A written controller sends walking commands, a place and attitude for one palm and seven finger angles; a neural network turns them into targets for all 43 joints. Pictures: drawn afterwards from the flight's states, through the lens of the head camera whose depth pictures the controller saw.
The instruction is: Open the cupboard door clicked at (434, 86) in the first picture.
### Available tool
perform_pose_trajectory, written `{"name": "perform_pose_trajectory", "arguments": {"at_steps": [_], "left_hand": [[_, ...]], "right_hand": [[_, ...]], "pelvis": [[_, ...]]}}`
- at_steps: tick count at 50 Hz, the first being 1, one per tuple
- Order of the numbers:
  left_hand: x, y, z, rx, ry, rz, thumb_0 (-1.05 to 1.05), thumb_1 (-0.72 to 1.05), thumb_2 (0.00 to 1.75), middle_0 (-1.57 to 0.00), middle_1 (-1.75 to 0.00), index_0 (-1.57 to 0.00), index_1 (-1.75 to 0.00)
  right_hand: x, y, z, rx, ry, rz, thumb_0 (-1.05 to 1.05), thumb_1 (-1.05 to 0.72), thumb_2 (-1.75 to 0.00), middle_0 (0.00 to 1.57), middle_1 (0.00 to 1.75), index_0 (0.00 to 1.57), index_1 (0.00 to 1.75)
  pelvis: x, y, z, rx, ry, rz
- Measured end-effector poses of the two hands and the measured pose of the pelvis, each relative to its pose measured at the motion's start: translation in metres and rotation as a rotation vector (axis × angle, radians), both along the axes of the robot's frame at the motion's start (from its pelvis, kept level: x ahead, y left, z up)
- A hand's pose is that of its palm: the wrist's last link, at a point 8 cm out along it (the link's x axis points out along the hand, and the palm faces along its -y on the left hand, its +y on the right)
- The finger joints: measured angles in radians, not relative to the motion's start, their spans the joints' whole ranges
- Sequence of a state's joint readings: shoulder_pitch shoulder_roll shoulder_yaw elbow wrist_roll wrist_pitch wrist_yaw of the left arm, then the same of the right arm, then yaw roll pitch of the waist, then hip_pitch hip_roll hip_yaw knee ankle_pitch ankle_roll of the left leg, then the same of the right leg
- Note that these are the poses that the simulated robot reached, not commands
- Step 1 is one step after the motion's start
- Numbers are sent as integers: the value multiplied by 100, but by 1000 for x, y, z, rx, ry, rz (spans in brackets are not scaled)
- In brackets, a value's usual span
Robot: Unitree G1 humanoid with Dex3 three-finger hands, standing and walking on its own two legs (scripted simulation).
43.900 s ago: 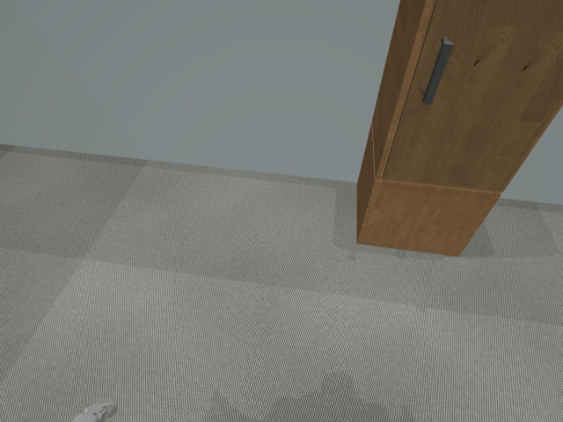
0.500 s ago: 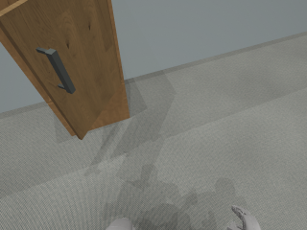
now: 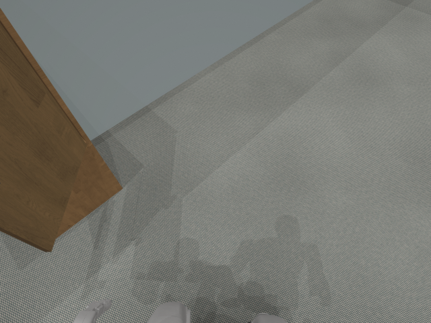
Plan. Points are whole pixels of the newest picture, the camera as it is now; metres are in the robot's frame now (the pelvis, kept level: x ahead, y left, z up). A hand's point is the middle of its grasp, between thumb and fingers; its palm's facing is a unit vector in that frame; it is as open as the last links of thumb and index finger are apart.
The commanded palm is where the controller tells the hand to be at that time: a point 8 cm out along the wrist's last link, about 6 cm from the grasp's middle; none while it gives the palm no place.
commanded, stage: walk to a spot facing it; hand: left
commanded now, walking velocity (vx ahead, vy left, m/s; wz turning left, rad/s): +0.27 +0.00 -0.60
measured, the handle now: out of the picture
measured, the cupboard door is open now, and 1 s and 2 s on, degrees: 46 46 46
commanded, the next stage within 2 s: turn to face it in 1.68 s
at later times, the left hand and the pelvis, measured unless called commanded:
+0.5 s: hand (154, 247) +0.28 +0.17 -0.15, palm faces -0.34 -0.93 -0.14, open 7.4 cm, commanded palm none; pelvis +0.11 +0.02 +0.02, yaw -19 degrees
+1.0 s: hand (205, 203) +0.39 +0.05 -0.14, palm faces -0.45 -0.86 -0.23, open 7.3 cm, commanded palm none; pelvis +0.28 -0.11 +0.02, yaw -31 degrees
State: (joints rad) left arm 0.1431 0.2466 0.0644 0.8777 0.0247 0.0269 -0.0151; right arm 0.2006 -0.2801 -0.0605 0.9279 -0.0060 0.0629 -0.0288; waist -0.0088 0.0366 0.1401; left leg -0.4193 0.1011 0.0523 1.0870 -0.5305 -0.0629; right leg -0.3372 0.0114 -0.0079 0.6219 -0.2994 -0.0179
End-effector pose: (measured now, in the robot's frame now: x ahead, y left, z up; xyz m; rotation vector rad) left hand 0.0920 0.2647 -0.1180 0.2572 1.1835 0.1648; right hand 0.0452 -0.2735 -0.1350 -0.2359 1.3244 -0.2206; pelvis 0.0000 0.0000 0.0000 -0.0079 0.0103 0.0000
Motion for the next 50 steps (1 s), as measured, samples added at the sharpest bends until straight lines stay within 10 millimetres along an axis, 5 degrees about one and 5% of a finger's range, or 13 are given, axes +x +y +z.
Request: {"name": "perform_pose_trajectory", "arguments": {"at_steps": [6,12,20,28,34,37,44,50], "left_hand": [[13,-11,-2,-41,36,-66,0,91,89,-20,-30,-20,-30],[41,-2,-19,-104,49,-117,0,91,89,-20,-30,-21,-30],[131,-13,-5,-139,10,-245,1,91,89,-20,-30,-20,-30],[236,-84,-8,-155,-8,-432,0,91,90,-20,-30,-20,-30],[314,-161,-18,-158,-102,-540,0,91,90,-20,-30,-20,-30],[323,-176,-17,-139,-110,-524,0,91,89,-20,-30,-20,-30],[314,-173,-1,-48,55,-494,-1,93,89,-20,-30,-20,-30],[316,-166,6,-20,150,-439,0,93,89,-20,-30,-20,-30]], "right_hand": [[8,8,19,5,-74,-54,1,-91,-90,20,30,20,30],[14,32,25,-26,-151,-101,0,-91,-90,20,30,20,30],[-38,66,42,-19,-3,-247,0,-91,-90,20,30,20,30],[-83,97,33,66,188,-455,0,-91,-90,20,30,20,30],[-84,97,7,172,310,-572,0,-91,-90,20,30,20,30],[-49,68,-4,180,270,-597,1,-91,-90,21,30,20,30],[99,-29,7,95,-77,-546,1,-91,-90,20,30,20,30],[209,-87,20,58,-247,-478,0,-91,-90,20,30,20,30]], "pelvis": [[8,6,10,16,9,-72],[32,29,2,-15,27,-145],[76,30,20,-35,29,-255],[127,6,12,-18,20,-372],[172,-40,-13,7,1,-429],[188,-58,-13,2,-23,-458],[232,-89,12,21,-5,-514],[282,-110,18,21,11,-548]]}}
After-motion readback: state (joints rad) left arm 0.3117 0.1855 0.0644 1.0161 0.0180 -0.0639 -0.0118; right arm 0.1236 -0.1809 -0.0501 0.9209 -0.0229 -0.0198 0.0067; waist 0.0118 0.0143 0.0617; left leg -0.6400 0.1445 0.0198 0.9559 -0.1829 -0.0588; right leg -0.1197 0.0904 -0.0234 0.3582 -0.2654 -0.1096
